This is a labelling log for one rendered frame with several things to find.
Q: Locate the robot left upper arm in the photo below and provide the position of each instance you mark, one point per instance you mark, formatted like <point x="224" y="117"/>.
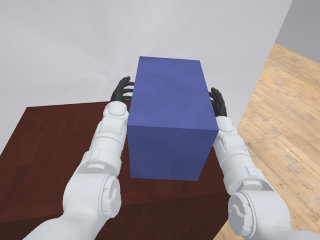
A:
<point x="90" y="200"/>

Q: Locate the right robot forearm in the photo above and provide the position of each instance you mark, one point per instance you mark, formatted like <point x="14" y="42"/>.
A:
<point x="240" y="172"/>

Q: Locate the robot right hand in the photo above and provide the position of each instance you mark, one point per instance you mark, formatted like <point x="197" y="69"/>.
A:
<point x="218" y="103"/>

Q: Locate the left robot forearm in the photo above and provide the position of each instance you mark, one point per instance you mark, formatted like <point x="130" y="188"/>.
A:
<point x="107" y="144"/>

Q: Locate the pedestal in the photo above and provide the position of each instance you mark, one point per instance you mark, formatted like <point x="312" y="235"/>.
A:
<point x="46" y="148"/>

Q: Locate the robot left hand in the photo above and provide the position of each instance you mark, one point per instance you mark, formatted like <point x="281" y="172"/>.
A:
<point x="117" y="94"/>

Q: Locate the carton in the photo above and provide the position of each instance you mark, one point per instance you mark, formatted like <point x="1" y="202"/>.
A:
<point x="171" y="124"/>

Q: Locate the robot right upper arm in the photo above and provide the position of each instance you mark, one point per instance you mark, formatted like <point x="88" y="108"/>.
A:
<point x="263" y="215"/>

